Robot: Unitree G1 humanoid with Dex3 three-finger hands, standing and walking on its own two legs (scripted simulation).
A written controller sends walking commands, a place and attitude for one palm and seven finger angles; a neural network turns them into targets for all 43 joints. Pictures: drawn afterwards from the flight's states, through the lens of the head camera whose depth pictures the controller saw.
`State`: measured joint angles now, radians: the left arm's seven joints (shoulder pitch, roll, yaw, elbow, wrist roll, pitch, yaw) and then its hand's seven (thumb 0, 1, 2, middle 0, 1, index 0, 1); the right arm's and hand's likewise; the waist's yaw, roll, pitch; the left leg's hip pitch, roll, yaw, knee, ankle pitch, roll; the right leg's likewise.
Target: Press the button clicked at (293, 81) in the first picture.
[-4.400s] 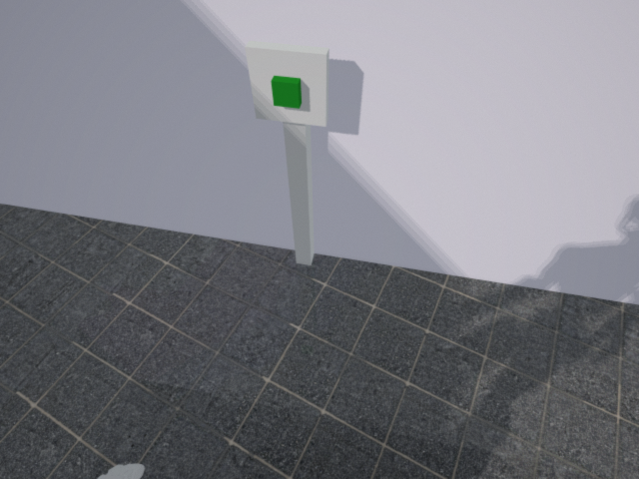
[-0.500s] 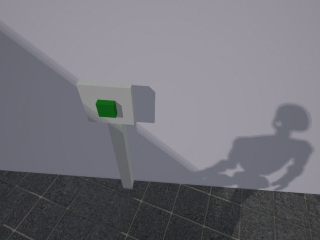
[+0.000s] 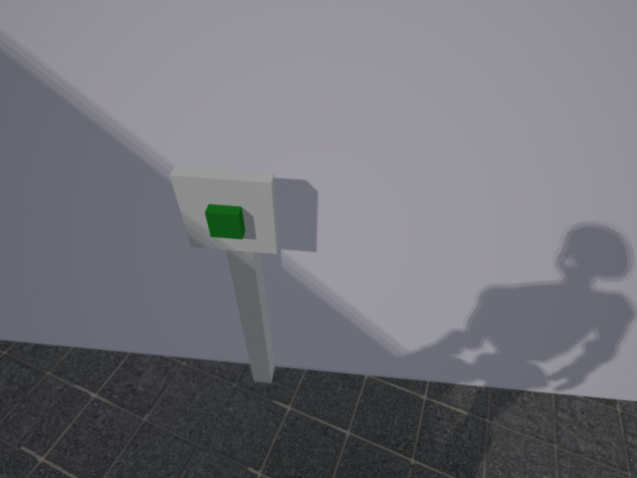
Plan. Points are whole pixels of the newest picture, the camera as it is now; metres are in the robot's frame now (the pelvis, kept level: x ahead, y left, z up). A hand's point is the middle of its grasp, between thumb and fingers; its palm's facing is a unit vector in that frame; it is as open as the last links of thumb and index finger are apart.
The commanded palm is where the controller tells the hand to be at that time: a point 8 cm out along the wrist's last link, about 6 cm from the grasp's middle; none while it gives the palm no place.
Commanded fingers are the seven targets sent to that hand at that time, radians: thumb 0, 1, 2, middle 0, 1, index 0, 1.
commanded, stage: shuffle to correct the standing spot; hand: left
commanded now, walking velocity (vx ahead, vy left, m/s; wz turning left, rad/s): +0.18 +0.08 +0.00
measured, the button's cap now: (226, 220) +0.55 +0.21 -0.01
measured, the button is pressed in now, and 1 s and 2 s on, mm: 0 0 0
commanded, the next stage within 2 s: come to a stop and stand still in 0.04 s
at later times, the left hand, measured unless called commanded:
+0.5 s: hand out of the picture +0.03 +0.19 -0.19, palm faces -0.03 -0.99 -0.17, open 7.4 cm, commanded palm none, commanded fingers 0.00 0.90 0.90 -0.20 -0.30 -0.20 -0.30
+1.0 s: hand out of the picture -0.02 +0.16 -0.18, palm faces -0.02 -0.98 -0.19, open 7.4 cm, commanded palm none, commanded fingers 0.00 0.90 0.90 -0.20 -0.30 -0.20 -0.30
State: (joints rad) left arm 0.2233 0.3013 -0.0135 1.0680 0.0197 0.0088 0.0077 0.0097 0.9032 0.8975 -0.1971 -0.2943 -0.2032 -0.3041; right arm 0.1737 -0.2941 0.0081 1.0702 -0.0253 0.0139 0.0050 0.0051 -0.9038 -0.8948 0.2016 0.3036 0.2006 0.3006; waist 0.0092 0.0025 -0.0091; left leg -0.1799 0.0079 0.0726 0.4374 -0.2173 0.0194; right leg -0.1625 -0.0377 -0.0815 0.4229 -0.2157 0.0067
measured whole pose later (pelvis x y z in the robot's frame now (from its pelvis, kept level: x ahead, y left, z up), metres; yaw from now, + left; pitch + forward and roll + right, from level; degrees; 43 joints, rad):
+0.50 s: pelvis +0.02 +0.03 -0.01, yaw -3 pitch -3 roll +0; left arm 0.30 0.15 0.01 1.07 0.02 0.03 0.04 0.01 0.90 0.90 -0.20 -0.29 -0.20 -0.30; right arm 0.31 -0.08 -0.02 1.13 -0.01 -0.01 -0.05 0.00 -0.90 -0.89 0.20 0.30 0.20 0.30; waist -0.01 -0.04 0.07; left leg -0.16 -0.01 0.14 0.48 -0.28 0.06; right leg -0.20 -0.07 -0.04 0.54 -0.28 0.01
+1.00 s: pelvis -0.02 -0.01 +0.00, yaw -3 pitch -3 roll +0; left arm 0.33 0.16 0.00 1.11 0.02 -0.01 0.03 0.01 0.91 0.90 -0.20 -0.29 -0.20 -0.30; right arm 0.29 -0.18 -0.02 1.14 -0.01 0.01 -0.02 0.00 -0.91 -0.89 0.20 0.30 0.20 0.30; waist 0.00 0.00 0.02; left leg -0.18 0.04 0.11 0.41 -0.18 0.01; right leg -0.18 -0.01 -0.09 0.40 -0.17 -0.02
